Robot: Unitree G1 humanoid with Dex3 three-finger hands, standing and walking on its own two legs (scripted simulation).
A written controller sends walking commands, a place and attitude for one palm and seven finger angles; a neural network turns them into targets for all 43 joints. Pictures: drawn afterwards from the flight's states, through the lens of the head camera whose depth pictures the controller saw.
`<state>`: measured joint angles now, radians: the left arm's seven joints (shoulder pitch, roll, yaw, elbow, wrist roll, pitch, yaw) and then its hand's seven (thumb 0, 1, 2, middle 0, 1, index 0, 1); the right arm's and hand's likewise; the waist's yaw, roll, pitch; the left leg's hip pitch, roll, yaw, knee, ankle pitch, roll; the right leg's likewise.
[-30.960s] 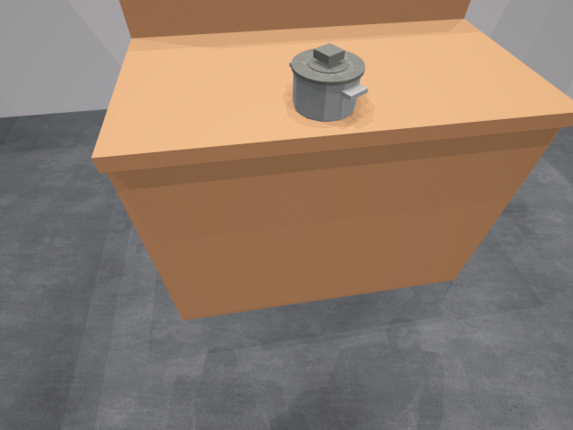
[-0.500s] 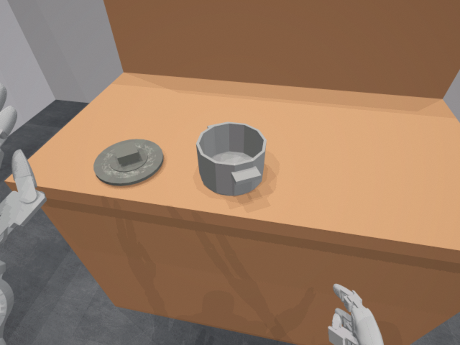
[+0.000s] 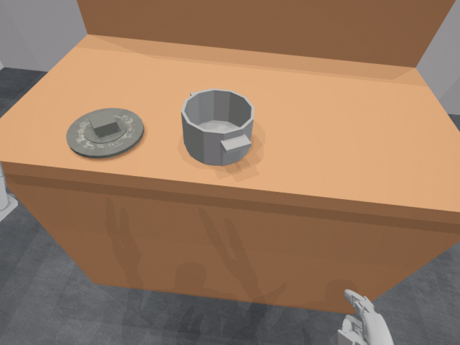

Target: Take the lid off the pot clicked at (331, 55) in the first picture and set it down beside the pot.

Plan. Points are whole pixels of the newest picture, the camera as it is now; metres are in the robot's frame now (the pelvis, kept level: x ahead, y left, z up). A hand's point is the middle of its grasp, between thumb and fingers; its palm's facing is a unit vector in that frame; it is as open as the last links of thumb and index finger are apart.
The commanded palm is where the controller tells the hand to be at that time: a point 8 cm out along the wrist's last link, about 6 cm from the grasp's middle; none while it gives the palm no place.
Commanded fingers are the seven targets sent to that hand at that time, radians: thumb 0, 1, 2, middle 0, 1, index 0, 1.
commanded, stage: step back with the hand held close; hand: left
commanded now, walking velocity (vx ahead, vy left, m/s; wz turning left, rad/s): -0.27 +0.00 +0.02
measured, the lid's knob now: (103, 122) +0.51 +0.31 +0.08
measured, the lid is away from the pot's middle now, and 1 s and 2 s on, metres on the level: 0.24 0.24 0.24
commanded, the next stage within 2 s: stop stepping back and stand still in 1.14 s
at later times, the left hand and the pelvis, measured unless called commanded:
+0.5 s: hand out of the picture +0.14 +0.22 +0.27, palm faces +0.52 -0.74 -0.42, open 7.4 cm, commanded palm +0.07 +0.27 +0.27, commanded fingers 0.00 0.90 0.90 -0.20 -0.30 -0.20 -0.30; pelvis -0.05 -0.01 -0.01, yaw +1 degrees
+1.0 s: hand out of the picture +0.09 +0.21 +0.26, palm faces +0.44 -0.80 -0.41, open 7.4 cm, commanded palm +0.01 +0.27 +0.27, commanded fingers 0.00 0.90 0.90 -0.20 -0.30 -0.20 -0.30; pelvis -0.11 -0.02 +0.00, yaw +2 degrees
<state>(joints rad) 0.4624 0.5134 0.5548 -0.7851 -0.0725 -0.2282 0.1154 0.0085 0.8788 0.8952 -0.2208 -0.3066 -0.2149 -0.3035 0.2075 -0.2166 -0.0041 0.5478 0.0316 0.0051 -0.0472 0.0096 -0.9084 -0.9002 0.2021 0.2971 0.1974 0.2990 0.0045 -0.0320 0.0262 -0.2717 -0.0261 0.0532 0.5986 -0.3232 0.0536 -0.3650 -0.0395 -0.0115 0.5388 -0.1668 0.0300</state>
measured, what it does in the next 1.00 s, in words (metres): walks backwards: right foot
